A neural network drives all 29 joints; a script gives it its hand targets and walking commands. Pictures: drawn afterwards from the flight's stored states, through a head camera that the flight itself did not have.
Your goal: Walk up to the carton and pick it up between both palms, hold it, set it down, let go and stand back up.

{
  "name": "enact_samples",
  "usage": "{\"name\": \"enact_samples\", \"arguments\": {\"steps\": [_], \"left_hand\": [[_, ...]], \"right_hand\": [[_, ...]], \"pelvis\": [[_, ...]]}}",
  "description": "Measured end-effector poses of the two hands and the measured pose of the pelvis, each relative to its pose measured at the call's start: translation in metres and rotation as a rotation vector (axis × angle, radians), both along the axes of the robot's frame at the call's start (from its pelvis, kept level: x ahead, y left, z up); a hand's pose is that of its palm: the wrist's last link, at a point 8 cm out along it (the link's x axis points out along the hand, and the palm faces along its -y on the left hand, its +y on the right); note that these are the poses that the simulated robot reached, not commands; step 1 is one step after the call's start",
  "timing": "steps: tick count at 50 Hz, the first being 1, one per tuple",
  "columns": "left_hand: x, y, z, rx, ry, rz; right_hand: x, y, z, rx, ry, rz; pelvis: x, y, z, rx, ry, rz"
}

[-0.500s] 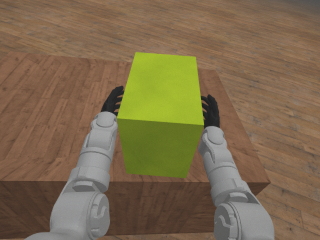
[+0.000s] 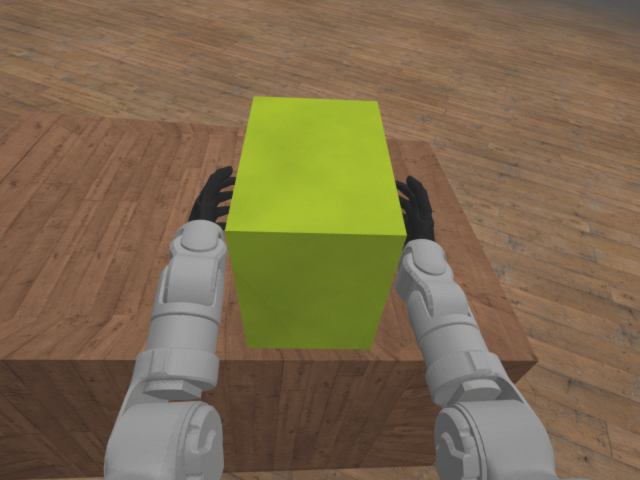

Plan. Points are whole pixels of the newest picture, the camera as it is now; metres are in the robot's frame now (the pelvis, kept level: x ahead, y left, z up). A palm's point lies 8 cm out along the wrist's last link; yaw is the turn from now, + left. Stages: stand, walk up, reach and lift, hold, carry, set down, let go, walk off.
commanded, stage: reach and lift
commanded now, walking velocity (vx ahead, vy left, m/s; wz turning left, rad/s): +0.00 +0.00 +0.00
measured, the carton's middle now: (312, 224) +0.43 -0.01 +0.10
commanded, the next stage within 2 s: hold in 1.28 s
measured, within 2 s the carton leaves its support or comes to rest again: neither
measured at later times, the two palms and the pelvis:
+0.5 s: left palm (202, 216) +0.37 +0.13 +0.16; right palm (420, 228) +0.36 -0.14 +0.16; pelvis +0.01 +0.00 +0.00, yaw +0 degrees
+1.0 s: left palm (202, 212) +0.36 +0.13 +0.17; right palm (425, 225) +0.36 -0.14 +0.17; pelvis +0.00 +0.00 +0.00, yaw +0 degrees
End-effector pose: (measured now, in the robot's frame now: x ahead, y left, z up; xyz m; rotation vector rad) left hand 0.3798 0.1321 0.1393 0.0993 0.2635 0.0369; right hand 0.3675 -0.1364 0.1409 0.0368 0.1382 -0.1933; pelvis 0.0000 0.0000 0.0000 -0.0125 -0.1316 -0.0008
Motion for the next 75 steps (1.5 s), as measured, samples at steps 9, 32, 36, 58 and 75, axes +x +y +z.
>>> {"name": "enact_samples", "arguments": {"steps": [9, 32, 36, 58, 75], "left_hand": [[0.001, -0.009, 0.016, -0.009, -0.016, 0.005], [-0.01, 0.004, 0.022, -0.011, -0.024, 0.022], [-0.011, 0.003, 0.026, -0.006, -0.036, 0.019], [-0.021, 0.001, 0.038, -0.021, -0.047, 0.039], [-0.028, 0.006, 0.05, -0.026, -0.053, 0.047]], "right_hand": [[0.0, -0.009, 0.012, -0.002, -0.018, -0.003], [-0.005, 0.003, 0.018, 0.001, -0.029, 0.016], [-0.007, 0.002, 0.021, 0.002, -0.041, 0.015], [-0.012, 0.0, 0.038, -0.011, -0.054, 0.031], [-0.018, 0.005, 0.047, -0.007, -0.06, 0.036]], "pelvis": [[0.002, -0.004, 0.0, 0.001, -0.006, -0.007], [0.003, 0.0, -0.001, -0.003, -0.031, 0.002], [0.002, 0.001, -0.001, -0.004, -0.026, 0.0], [-0.003, -0.004, -0.001, -0.004, -0.047, -0.004], [-0.008, -0.002, -0.002, -0.003, -0.053, -0.006]]}}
